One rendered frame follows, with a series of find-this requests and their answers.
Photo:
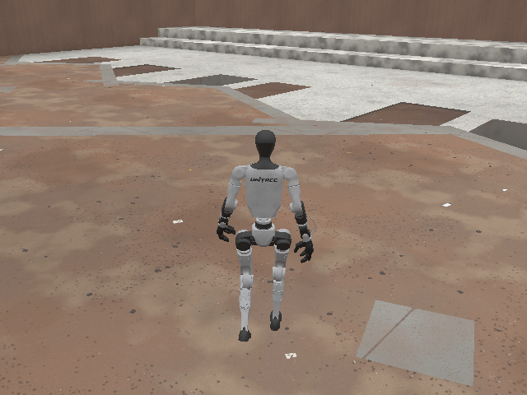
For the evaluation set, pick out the right robot hand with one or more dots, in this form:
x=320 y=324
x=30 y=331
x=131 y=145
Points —
x=307 y=252

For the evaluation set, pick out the left robot hand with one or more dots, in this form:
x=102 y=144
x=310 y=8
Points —
x=228 y=230

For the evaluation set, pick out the left robot upper arm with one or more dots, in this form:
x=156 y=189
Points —
x=234 y=186

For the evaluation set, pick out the right robot upper arm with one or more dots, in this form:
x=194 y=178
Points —
x=293 y=188

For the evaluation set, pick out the right robot foot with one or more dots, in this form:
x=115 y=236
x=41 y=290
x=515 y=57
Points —
x=275 y=324

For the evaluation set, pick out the robot right thigh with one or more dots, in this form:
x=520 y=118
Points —
x=282 y=243

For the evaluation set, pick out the robot left forearm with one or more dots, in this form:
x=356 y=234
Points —
x=225 y=215

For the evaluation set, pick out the robot right forearm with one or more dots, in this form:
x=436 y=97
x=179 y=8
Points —
x=302 y=224

